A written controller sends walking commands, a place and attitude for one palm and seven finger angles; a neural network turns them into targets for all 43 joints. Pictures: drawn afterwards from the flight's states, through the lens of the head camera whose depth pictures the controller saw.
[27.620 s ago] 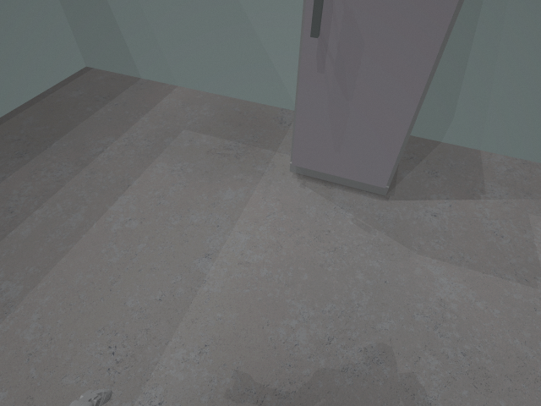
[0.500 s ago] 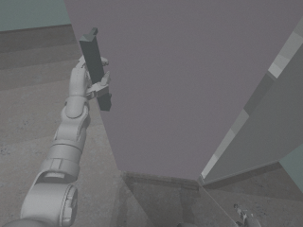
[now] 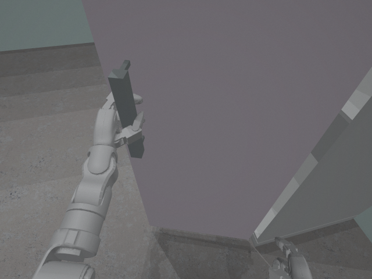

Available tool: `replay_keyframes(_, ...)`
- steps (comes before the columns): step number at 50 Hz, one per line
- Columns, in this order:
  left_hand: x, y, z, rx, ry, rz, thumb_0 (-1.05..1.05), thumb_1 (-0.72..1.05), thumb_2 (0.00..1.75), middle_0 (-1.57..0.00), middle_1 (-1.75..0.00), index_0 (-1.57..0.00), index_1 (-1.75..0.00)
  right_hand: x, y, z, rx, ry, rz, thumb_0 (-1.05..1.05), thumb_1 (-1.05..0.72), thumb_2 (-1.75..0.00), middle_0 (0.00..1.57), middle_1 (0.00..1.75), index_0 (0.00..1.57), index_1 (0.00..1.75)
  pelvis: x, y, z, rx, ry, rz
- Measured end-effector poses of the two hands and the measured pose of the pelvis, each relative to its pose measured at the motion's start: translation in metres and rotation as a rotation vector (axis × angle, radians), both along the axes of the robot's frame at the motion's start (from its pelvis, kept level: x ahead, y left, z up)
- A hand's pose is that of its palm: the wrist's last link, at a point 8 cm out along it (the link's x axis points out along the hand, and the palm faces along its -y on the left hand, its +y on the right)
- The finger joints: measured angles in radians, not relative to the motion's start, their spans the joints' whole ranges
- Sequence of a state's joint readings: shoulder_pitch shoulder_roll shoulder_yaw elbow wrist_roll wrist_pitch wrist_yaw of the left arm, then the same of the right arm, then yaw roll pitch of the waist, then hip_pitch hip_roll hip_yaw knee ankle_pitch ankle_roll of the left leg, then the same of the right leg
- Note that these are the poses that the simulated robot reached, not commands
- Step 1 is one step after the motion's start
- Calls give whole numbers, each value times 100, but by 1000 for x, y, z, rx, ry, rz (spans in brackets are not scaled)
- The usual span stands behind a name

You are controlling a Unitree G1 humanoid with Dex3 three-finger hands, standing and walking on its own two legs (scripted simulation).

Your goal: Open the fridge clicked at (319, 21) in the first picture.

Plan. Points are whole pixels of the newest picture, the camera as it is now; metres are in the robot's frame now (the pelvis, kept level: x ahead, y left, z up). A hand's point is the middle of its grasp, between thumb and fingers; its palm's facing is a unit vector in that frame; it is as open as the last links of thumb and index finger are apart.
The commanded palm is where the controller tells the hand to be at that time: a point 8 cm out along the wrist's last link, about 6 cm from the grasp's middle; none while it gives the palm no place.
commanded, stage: stop walking and hold the door back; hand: left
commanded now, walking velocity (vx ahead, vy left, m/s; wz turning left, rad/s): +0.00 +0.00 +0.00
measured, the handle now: (132, 114) +0.43 +0.15 +0.13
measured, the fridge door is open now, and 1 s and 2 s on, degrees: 68 66 66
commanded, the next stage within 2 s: loosen the grip on the handle in 0.04 s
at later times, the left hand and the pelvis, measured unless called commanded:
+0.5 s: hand (137, 130) +0.38 +0.13 +0.12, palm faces +0.10 -0.99 -0.11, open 11.9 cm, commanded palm +0.36 +0.18 +0.13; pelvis -0.03 -0.02 -0.01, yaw +0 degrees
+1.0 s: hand (124, 127) +0.40 +0.16 +0.12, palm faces +0.11 -0.99 -0.09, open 14.6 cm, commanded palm +0.36 +0.21 +0.13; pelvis +0.00 -0.01 -0.01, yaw +0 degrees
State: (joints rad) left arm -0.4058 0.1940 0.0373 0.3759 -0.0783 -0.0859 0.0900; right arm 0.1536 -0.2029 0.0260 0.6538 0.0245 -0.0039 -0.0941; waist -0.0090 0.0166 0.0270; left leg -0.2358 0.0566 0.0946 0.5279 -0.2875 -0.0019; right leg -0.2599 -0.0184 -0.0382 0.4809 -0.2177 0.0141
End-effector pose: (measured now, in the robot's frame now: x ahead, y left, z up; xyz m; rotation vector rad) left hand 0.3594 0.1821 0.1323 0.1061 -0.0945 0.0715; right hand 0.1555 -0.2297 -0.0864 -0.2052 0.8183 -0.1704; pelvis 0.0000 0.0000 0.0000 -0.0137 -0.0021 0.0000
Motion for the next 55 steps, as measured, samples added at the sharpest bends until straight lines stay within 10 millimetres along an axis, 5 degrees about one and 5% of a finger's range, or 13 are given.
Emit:
replay_keyframes(7, -4, -1, 0, -3, 0, 2, -5, 66, 76, -45, -140, -33, -140, -10, -9, -1, -21, 36, -25, 1, -90, -89, 20, 30, 21, 30, 2, 0, 1, 0, 4, -2)
replay_keyframes(15, 4, 10, -1, -79, 72, -1, -6, 43, 70, -44, -138, -39, -140, -35, -20, 4, 14, -33, 4, 1, -90, -89, 20, 30, 21, 30, -14, -9, 0, 21, 11, 9)
replay_keyframes(30, 5, 2, -7, 12, -7, 13, -1, -42, 27, -38, -130, -34, -130, -98, -52, -20, -4, 80, -41, 1, -90, -89, 20, 30, 21, 30, -27, -25, -8, 27, 39, 0)
replay_keyframes(36, 10, 5, -8, -3, -9, -10, -1, -52, 22, -39, -127, -31, -123, -89, -53, -18, -17, 77, -46, 1, -90, -89, 20, 30, 21, 30, -19, -23, -6, 23, 51, -3)
replay_keyframes(44, 11, 11, -14, -27, -12, 13, -1, -55, 21, -34, -121, -28, -117, -53, -40, -10, -11, 20, -9, 1, -90, -89, 20, 30, 21, 30, -8, -16, -6, 21, 65, -2)
replay_keyframes(55, 6, 50, -8, -11, -32, 48, -2, -55, 20, -28, -116, -26, -115, -23, -15, -7, 11, -13, 18, 1, -90, -89, 20, 30, 21, 30, 4, -4, -6, 12, 69, 0)
